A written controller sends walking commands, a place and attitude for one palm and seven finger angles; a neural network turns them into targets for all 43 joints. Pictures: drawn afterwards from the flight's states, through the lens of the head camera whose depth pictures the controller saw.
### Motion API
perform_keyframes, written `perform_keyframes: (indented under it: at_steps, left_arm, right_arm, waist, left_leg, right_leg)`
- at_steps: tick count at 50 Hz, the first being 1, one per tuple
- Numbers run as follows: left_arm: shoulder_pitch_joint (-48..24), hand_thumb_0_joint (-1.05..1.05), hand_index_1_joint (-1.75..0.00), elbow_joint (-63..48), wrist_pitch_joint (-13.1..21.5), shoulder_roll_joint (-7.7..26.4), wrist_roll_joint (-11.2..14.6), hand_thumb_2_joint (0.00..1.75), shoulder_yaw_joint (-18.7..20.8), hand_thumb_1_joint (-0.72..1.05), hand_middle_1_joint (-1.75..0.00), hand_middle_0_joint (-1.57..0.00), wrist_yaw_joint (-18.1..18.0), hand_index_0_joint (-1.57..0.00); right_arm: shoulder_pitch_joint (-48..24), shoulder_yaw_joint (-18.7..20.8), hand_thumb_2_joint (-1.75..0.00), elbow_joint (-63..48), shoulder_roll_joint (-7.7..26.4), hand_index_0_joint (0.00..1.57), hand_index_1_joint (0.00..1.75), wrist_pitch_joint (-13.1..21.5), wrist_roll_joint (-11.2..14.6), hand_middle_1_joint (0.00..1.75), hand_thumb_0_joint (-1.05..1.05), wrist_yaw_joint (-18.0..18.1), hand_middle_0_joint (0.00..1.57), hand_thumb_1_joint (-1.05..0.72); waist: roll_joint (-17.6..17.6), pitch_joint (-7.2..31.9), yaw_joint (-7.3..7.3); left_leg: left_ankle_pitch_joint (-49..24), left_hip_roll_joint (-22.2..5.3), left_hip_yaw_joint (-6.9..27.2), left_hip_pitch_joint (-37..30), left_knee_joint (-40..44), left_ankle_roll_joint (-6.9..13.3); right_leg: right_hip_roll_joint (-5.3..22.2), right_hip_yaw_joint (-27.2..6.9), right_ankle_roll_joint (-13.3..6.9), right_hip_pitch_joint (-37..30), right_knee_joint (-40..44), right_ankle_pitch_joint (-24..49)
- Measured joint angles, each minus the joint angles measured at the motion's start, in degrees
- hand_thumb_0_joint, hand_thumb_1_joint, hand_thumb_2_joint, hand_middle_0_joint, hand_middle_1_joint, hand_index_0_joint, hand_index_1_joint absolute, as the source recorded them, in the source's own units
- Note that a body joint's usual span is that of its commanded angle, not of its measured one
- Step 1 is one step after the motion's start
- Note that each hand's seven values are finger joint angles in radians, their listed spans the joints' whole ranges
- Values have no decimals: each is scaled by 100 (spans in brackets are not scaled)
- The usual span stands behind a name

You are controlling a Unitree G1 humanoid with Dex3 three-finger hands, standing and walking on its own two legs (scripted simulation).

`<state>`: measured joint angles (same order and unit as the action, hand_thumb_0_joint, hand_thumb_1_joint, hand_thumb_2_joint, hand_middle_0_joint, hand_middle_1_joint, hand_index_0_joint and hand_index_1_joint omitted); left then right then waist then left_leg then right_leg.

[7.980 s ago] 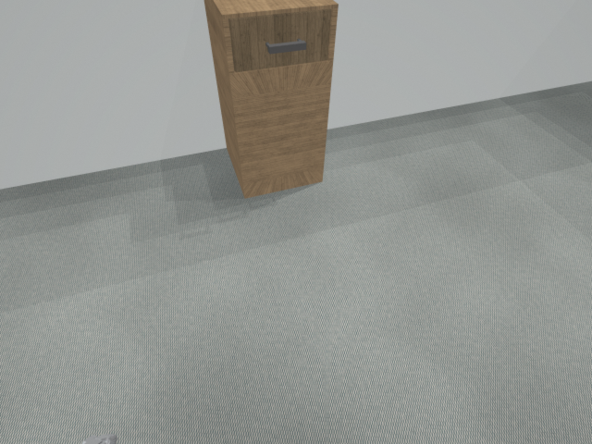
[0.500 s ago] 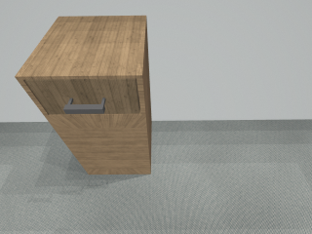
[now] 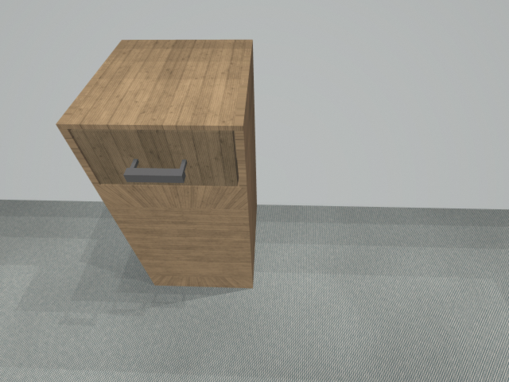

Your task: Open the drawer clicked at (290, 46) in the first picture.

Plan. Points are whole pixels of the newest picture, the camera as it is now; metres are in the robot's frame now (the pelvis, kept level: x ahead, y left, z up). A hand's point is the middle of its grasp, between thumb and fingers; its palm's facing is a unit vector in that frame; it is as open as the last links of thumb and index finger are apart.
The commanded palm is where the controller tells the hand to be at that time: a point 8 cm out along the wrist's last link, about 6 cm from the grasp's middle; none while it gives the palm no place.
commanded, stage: come to a stop and stand still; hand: left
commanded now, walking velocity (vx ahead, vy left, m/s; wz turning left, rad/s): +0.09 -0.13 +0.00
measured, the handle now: (157, 169) +0.56 +0.30 -0.04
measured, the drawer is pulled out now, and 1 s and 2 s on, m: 0.00 0.00 0.00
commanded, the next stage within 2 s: look again from close up in 0.20 s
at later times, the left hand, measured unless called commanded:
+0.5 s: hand out of the picture +0.02 +0.15 -0.18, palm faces +0.04 -0.98 -0.20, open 7.3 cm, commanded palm none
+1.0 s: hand out of the picture -0.01 +0.17 -0.18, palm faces +0.06 -0.98 -0.17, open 7.4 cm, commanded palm none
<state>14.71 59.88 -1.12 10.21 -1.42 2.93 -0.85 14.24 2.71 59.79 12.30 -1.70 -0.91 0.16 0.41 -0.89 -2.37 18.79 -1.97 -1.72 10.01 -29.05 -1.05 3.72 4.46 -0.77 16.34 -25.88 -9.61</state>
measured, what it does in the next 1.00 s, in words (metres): steps on the spot: left foot, then right foot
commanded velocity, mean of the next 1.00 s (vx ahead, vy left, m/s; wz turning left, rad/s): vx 0.02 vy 0.00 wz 0.00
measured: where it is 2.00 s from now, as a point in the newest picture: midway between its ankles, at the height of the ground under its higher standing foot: outside the picture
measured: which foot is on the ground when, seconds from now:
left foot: up 0.00-0.00, down 0.02-0.32, up 0.34-0.50, down 0.52-1.00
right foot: down 0.00-0.04, up 0.06-0.26, down 0.28-1.00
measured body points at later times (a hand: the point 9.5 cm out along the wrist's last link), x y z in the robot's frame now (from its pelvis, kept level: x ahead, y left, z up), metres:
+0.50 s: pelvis +0.03 -0.01 -0.01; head +0.05 -0.02 +0.44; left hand +0.02 +0.20 -0.16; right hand +0.04 -0.23 -0.17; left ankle +0.03 +0.10 -0.74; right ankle +0.00 -0.09 -0.74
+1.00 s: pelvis +0.01 +0.01 +0.00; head +0.00 +0.02 +0.45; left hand -0.01 +0.23 -0.17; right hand +0.00 -0.21 -0.16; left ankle +0.04 +0.10 -0.74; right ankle +0.00 -0.09 -0.74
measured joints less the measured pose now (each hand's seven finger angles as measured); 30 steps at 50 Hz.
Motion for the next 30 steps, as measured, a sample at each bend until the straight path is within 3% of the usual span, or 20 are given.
perform_keyframes:
  at_steps: [1, 5, 9, 12, 14, 16, 18, 21, 23, 26, 30]
  left_arm:
    - [60, 0, -30, 49, -22, -6, 26, 90, -11, 91, -30, -20, 4, -20]
    - [209, 0, -30, 292, -118, 138, 27, 90, 8, 91, -30, -20, 41, -20]
    - [335, 0, -30, 407, -74, 103, 8, 90, -12, 91, -30, -20, 109, -19]
    - [347, 0, -30, 440, -21, 9, 33, 90, -57, 91, -30, -19, 124, -19]
    - [306, 0, -30, 447, 48, -60, 64, 90, -91, 91, -30, -19, 115, -19]
    - [208, 0, -30, 506, 159, -216, 73, 90, -141, 91, -30, -19, 14, -19]
    - [139, 0, -30, 497, 290, -364, 57, 90, -211, 91, -30, -20, -119, -19]
    - [176, 1, -30, 409, 353, -395, 18, 90, -241, 93, -30, -20, -220, -20]
    - [234, 1, -30, 337, 348, -406, 20, 90, -252, 93, -30, -20, -216, -20]
    - [321, 1, -30, 291, 295, -408, 59, 90, -279, 93, -30, -20, -203, -20]
    - [366, 1, -30, 323, 196, -346, 60, 90, -294, 92, -30, -20, -199, -20]
  right_arm:
    - [64, -26, -90, -22, 14, 19, 30, 71, -12, 30, 0, 12, 20, -91]
    - [229, -145, -90, 134, -325, 19, 30, 111, -63, 30, 0, 68, 20, -91]
    - [423, -238, -90, 287, -556, 19, 30, 136, -53, 30, 0, 118, 20, -91]
    - [461, -248, -90, 372, -653, 20, 30, 176, -58, 30, 0, 143, 20, -91]
    - [460, -243, -90, 424, -685, 20, 30, 207, -38, 30, 0, 166, 20, -90]
    - [397, -211, -90, 485, -621, 20, 30, 213, 24, 30, 0, 174, 20, -90]
    - [266, -197, -90, 407, -531, 20, 30, 141, 62, 30, 0, 147, 20, -91]
    - [174, -192, -90, 294, -450, 20, 30, 113, 49, 30, 1, 154, 21, -92]
    - [143, -178, -90, 223, -376, 20, 30, 131, 62, 30, 1, 152, 20, -92]
    - [97, -176, -90, 152, -281, 19, 30, 190, 48, 30, 1, 169, 20, -92]
    - [39, -214, -90, 172, -309, 19, 30, 213, 14, 30, 1, 197, 20, -93]
  waist:
    - [110, 78, 26]
    - [-178, 215, 127]
    - [-226, 291, 174]
    - [-215, 215, 225]
    - [-209, 114, 247]
    - [7, -15, 238]
    - [197, -172, 297]
    - [136, -262, 318]
    - [102, -248, 280]
    - [143, -163, 288]
    - [-41, 45, 238]
  left_leg:
    - [27, -69, 92, -156, 407, 64]
    - [-219, 23, 122, -182, 524, -37]
    - [-416, 50, 132, -348, 918, -48]
    - [-398, 81, 106, -370, 964, -91]
    - [-272, 106, 75, -315, 783, -144]
    - [-49, -36, 61, -128, 315, -182]
    - [128, -145, 83, 223, -385, -38]
    - [378, -54, 50, 556, -982, 121]
    - [285, 29, -50, 584, -861, 161]
    - [-424, 48, -143, 394, -192, 198]
    - [-211, 70, -174, 259, -246, 193]
  right_leg:
    - [-98, 58, 34, 90, -111, -54]
    - [-116, -91, 103, 328, -904, -835]
    - [-192, -158, 130, 435, -1788, -1066]
    - [-180, -132, 174, 228, -1458, -1218]
    - [-165, -112, 180, -75, -687, -739]
    - [-312, -60, -56, -226, -412, -751]
    - [-447, 3, -190, -273, -345, -787]
    - [-478, 23, -268, -405, -241, -758]
    - [-493, 22, -278, -531, -183, -750]
    - [-589, 98, -254, -680, -281, -862]
    - [-564, 74, -252, -822, -305, -921]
